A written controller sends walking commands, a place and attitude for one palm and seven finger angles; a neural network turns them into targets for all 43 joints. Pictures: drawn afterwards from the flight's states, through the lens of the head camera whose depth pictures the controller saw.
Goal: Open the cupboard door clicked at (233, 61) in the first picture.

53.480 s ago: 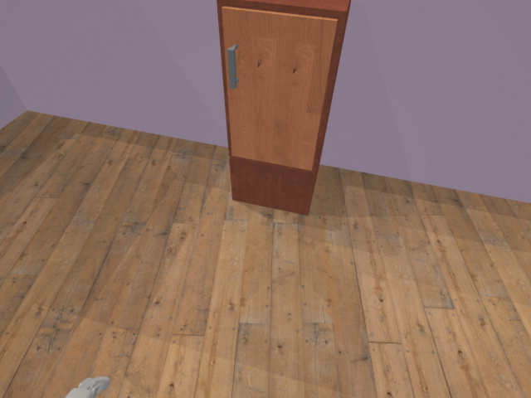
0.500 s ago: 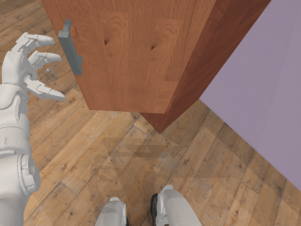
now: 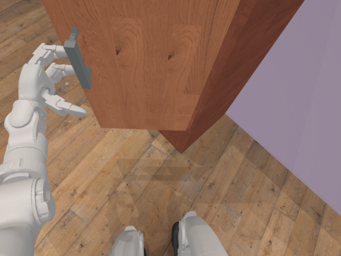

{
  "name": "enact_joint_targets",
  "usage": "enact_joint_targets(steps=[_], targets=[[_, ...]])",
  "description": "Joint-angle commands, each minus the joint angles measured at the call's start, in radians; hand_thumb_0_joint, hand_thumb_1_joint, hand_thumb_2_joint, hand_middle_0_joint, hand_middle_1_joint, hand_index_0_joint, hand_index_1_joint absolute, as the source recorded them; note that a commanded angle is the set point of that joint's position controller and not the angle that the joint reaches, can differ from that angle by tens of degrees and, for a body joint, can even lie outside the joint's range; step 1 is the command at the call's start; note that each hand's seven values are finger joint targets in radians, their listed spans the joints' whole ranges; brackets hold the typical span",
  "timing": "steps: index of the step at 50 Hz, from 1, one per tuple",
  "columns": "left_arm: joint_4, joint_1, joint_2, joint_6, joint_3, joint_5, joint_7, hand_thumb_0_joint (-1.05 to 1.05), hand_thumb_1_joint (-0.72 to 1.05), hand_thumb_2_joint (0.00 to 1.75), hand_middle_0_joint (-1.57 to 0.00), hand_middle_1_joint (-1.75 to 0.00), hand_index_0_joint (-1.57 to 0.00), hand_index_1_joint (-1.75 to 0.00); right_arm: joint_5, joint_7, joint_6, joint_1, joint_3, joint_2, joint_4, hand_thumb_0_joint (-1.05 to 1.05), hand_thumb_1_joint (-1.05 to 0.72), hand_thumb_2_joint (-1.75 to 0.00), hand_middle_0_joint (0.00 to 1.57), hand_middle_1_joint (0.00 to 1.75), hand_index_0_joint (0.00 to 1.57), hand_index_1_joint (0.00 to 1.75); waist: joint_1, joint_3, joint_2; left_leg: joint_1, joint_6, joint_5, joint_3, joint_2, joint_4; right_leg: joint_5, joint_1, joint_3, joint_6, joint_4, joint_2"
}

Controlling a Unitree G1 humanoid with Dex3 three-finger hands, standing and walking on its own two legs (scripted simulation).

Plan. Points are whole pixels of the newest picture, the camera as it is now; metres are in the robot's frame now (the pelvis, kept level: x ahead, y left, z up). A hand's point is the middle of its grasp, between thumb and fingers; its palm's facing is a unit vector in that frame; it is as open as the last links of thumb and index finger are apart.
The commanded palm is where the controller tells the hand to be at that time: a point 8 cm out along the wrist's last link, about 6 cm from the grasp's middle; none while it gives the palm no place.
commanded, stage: slide the fingers in behind the handle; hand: left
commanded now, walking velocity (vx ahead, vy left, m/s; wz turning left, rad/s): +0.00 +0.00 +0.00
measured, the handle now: (81, 60) +0.55 +0.18 +0.06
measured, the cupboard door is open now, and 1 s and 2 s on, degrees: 47 47 50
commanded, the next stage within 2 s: close the thumb around the handle in 0.86 s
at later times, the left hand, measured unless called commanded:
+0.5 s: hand (88, 82) +0.49 +0.16 +0.05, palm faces -0.06 -1.00 -0.03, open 14.0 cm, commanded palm +0.46 +0.21 +0.05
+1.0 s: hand (85, 84) +0.48 +0.17 +0.05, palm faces -0.05 -1.00 -0.03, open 14.0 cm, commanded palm +0.46 +0.21 +0.05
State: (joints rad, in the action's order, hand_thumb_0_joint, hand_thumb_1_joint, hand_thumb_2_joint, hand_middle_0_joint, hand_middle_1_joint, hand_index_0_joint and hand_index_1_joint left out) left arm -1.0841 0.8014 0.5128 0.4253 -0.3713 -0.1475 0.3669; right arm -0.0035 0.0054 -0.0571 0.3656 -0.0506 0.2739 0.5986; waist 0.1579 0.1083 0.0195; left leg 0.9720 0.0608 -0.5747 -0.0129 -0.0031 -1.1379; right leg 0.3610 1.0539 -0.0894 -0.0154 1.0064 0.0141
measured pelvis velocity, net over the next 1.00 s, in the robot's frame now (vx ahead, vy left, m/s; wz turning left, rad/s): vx -0.01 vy -0.01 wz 0.01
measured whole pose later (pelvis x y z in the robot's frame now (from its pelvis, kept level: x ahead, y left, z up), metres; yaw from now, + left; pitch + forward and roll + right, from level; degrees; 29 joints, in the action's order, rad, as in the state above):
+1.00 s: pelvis -0.01 -0.01 +0.00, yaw +1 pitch +23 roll -2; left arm -1.11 0.83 0.45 0.46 -0.33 -0.12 0.28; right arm -0.01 0.00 -0.03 0.35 -0.04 0.28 0.60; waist 0.16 0.11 0.02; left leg 0.97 0.05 -0.56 -0.02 0.00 -1.13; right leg 0.36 1.07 -0.08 -0.03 1.03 0.01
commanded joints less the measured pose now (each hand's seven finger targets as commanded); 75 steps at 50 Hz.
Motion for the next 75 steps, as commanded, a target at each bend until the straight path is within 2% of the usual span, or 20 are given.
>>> enact_joint_targets(steps=[1, 5, 6, 8, 14, 20, 25, 28, 29, 32, 36, 41, 45, 48, 56, 60, 63, 65, 72, 75], targets=[[0.231, 0.390, 0.213, 0.076, -0.025, -0.026, -0.016, 0.00, -0.50, 0.30, -0.30, -1.20, -0.30, -1.20, 0.001, 0.011, 0.019, 0.159, 0.068, 0.183, -0.056, 0.00, -0.90, -0.90, 0.20, 0.30, 0.20, 0.30, -0.001, 0.505, 0.140, -0.276, -0.072, 0.572, 0.093, -0.013, 0.154, -0.270, -0.329, 0.040, -0.016, -0.052, 0.025], [0.202, 0.398, 0.173, 0.073, 0.004, -0.009, -0.042, 0.00, -0.50, 0.30, -0.30, -1.20, -0.30, -1.20, -0.001, 0.006, 0.017, 0.153, 0.069, 0.176, -0.047, 0.00, -0.90, -0.90, 0.20, 0.30, 0.20, 0.30, 0.010, 0.468, 0.125, -0.254, -0.069, 0.522, 0.086, -0.012, 0.159, -0.250, -0.316, 0.043, -0.009, -0.059, 0.022], [0.214, 0.399, 0.205, 0.080, -0.028, -0.012, -0.051, 0.00, -0.50, 0.30, -0.30, -1.20, -0.30, -1.20, -0.002, 0.009, 0.018, 0.159, 0.070, 0.180, -0.052, 0.00, -0.90, -0.90, 0.20, 0.30, 0.20, 0.30, 0.002, 0.477, 0.112, -0.255, -0.069, 0.539, 0.091, -0.012, 0.158, -0.259, -0.330, 0.040, -0.014, -0.053, 0.023], [0.222, 0.420, 0.166, 0.083, 0.010, -0.001, -0.060, 0.00, -0.50, 0.30, -0.30, -1.20, -0.30, -1.20, -0.002, 0.004, 0.018, 0.154, 0.072, 0.175, -0.047, 0.00, -0.90, -0.90, 0.20, 0.30, 0.20, 0.30, 0.005, 0.486, 0.156, -0.287, -0.080, 0.557, 0.096, -0.014, 0.161, -0.252, -0.304, 0.038, -0.012, -0.051, 0.020], [0.192, 0.428, 0.150, 0.087, 0.011, 0.008, -0.094, 0.00, -0.50, 0.30, -0.30, -1.20, -0.30, -1.20, -0.006, 0.001, 0.016, 0.156, 0.073, 0.174, -0.042, 0.00, -0.90, -0.90, 0.20, 0.30, 0.20, 0.30, 0.011, 0.478, 0.113, -0.252, -0.073, 0.523, 0.091, -0.011, 0.157, -0.253, -0.316, 0.043, -0.009, -0.049, 0.018], [0.255, 0.408, 0.136, 0.107, 0.013, 0.013, -0.111, 0.00, -0.50, 0.30, -0.30, -1.20, -0.30, -1.20, -0.010, -0.005, 0.020, 0.154, 0.077, 0.166, -0.051, 0.00, -0.90, -0.90, 0.20, 0.30, 0.20, 0.30, -0.004, 0.553, 0.134, -0.282, -0.072, 0.579, 0.078, -0.008, 0.151, -0.314, -0.364, 0.052, -0.010, -0.045, 0.016], [0.167, 0.360, 0.139, 0.081, 0.002, 0.019, -0.122, 0.00, -0.50, 0.30, -0.30, -1.20, -0.30, -1.20, -0.004, -0.005, 0.011, 0.151, 0.071, 0.166, -0.057, 0.00, -0.90, -0.90, 0.20, 0.30, 0.20, 0.30, -0.001, 0.452, 0.046, -0.162, -0.050, 0.455, 0.061, 0.001, 0.169, -0.287, -0.403, 0.061, -0.008, -0.057, 0.016], [0.219, 0.409, 0.166, 0.098, -0.018, 0.021, -0.130, 0.00, -0.50, 0.30, -0.30, -1.20, -0.30, -1.20, -0.006, -0.002, 0.019, 0.149, 0.072, 0.163, -0.059, 0.00, -0.90, -0.90, 0.20, 0.30, 0.20, 0.30, -0.009, 0.501, 0.102, -0.186, -0.050, 0.454, 0.056, 0.005, 0.165, -0.295, -0.412, 0.070, -0.009, -0.055, 0.012], [0.212, 0.395, 0.165, 0.103, -0.020, 0.019, -0.130, 0.00, -0.50, 0.30, -0.30, -1.20, -0.30, -1.20, -0.007, -0.002, 0.020, 0.151, 0.072, 0.163, -0.059, 0.00, -0.90, -0.90, 0.20, 0.30, 0.20, 0.30, -0.008, 0.504, 0.064, -0.182, -0.048, 0.455, 0.057, 0.005, 0.163, -0.299, -0.424, 0.071, -0.008, -0.057, 0.014], [0.230, 0.392, 0.153, 0.123, -0.003, 0.017, -0.117, 0.00, -0.50, 0.30, -0.30, -1.20, -0.30, -1.20, -0.006, -0.001, 0.029, 0.146, 0.073, 0.161, -0.059, 0.00, -0.90, -0.90, 0.20, 0.30, 0.20, 0.30, -0.008, 0.527, 0.091, -0.187, -0.048, 0.451, 0.053, 0.007, 0.160, -0.309, -0.434, 0.076, -0.009, -0.054, 0.012], [0.209, 0.388, 0.103, 0.116, 0.039, 0.006, -0.095, 0.00, -0.50, 0.30, -0.30, -1.20, -0.30, -1.20, -0.003, 0.001, 0.033, 0.144, 0.073, 0.162, -0.057, 0.00, -0.90, -0.90, 0.20, 0.30, 0.20, 0.30, 0.004, 0.490, 0.084, -0.187, -0.045, 0.434, 0.055, 0.007, 0.169, -0.288, -0.417, 0.072, -0.010, -0.063, 0.013], [0.169, 0.408, 0.146, 0.097, 0.011, 0.000, -0.085, 0.00, -0.50, 0.30, -0.30, -1.20, -0.30, -1.20, 0.000, 0.009, 0.037, 0.142, 0.069, 0.171, -0.050, 0.00, -0.90, -0.90, 0.20, 0.30, 0.20, 0.30, 0.010, 0.463, 0.055, -0.135, -0.036, 0.361, 0.049, 0.012, 0.167, -0.246, -0.420, 0.082, -0.008, -0.074, 0.010], [0.158, 0.434, 0.176, 0.094, -0.007, 0.011, -0.087, 0.00, -0.50, 0.30, -0.30, -1.20, -0.30, -1.20, -0.002, 0.011, 0.040, 0.142, 0.067, 0.173, -0.045, 0.00, -0.90, -0.90, 0.20, 0.30, 0.20, 0.30, 0.006, 0.459, 0.064, -0.116, -0.036, 0.339, 0.053, 0.011, 0.163, -0.222, -0.408, 0.084, -0.008, -0.068, 0.008], [0.192, 0.455, 0.146, 0.110, 0.023, 0.008, -0.086, 0.00, -0.50, 0.30, -0.30, -1.20, -0.30, -1.20, -0.004, 0.008, 0.046, 0.137, 0.069, 0.171, -0.047, 0.00, -0.90, -0.90, 0.20, 0.30, 0.20, 0.30, 0.010, 0.503, 0.127, -0.186, -0.046, 0.398, 0.062, 0.008, 0.157, -0.241, -0.369, 0.075, -0.010, -0.056, 0.009], [0.191, 0.452, 0.146, 0.095, 0.016, 0.007, -0.095, 0.00, -0.05, 0.49, -0.33, -1.25, -0.33, -1.25, -0.004, 0.007, 0.041, 0.148, 0.070, 0.175, -0.050, 0.00, -0.90, -0.90, 0.20, 0.30, 0.20, 0.30, 0.014, 0.495, 0.090, -0.185, -0.044, 0.424, 0.066, 0.005, 0.157, -0.258, -0.374, 0.067, -0.010, -0.054, 0.013], [0.198, 0.417, 0.182, 0.098, -0.022, 0.007, -0.105, 0.00, 0.17, 0.59, -0.35, -1.27, -0.35, -1.27, -0.007, 0.004, 0.038, 0.149, 0.071, 0.176, -0.050, 0.00, -0.90, -0.90, 0.20, 0.30, 0.20, 0.30, -0.004, 0.517, 0.083, -0.182, -0.048, 0.441, 0.063, 0.004, 0.158, -0.277, -0.404, 0.070, -0.009, -0.054, 0.013], [0.195, 0.426, 0.119, 0.103, 0.028, 0.012, -0.105, 0.00, 0.34, 0.66, -0.36, -1.29, -0.36, -1.29, -0.007, 0.001, 0.038, 0.150, 0.072, 0.169, -0.047, 0.00, -0.90, -0.90, 0.20, 0.30, 0.20, 0.30, 0.008, 0.501, 0.096, -0.209, -0.054, 0.460, 0.071, 0.000, 0.160, -0.271, -0.365, 0.061, -0.009, -0.050, 0.015], [0.162, 0.407, 0.128, 0.095, 0.018, 0.012, -0.107, 0.00, 0.45, 0.71, -0.37, -1.30, -0.37, -1.30, -0.007, 0.000, 0.036, 0.151, 0.072, 0.174, -0.044, 0.00, -0.90, -0.90, 0.20, 0.30, 0.20, 0.30, 0.010, 0.463, 0.071, -0.189, -0.052, 0.424, 0.070, 0.000, 0.165, -0.241, -0.355, 0.060, -0.008, -0.059, 0.016], [0.201, 0.447, 0.139, 0.112, 0.011, 0.014, -0.111, 0.00, 0.84, 0.88, -0.40, -1.34, -0.40, -1.34, -0.011, 0.001, 0.036, 0.156, 0.074, 0.172, -0.041, 0.00, -0.90, -0.90, 0.20, 0.30, 0.20, 0.30, 0.004, 0.513, 0.122, -0.243, -0.065, 0.498, 0.079, -0.003, 0.155, -0.268, -0.338, 0.055, -0.011, -0.044, 0.015], [0.192, 0.441, 0.143, 0.112, 0.007, 0.012, -0.111, 0.00, 0.90, 0.90, -0.40, -1.35, -0.40, -1.35, -0.011, 0.001, 0.034, 0.154, 0.073, 0.173, -0.041, 0.00, -0.90, -0.90, 0.20, 0.30, 0.20, 0.30, 0.009, 0.497, 0.090, -0.219, -0.060, 0.473, 0.077, -0.002, 0.158, -0.266, -0.356, 0.056, -0.010, -0.048, 0.015]])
